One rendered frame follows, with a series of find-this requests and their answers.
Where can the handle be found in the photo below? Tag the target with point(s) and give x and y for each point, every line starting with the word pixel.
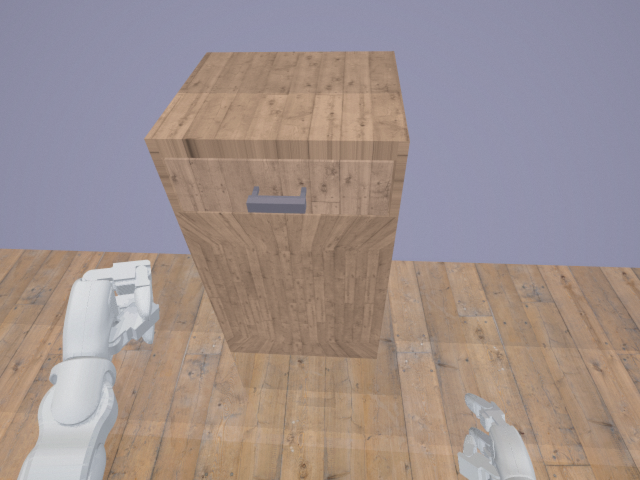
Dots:
pixel 276 204

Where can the drawer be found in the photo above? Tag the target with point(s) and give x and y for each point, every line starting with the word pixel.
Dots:
pixel 353 187

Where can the right robot hand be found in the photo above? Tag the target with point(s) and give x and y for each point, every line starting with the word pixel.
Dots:
pixel 505 454

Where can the left robot forearm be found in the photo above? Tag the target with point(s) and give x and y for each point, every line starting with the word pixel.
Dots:
pixel 75 417

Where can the left robot hand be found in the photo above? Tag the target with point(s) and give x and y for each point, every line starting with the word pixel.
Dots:
pixel 93 308

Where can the cabinet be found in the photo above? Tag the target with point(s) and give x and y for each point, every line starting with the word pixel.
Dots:
pixel 288 283

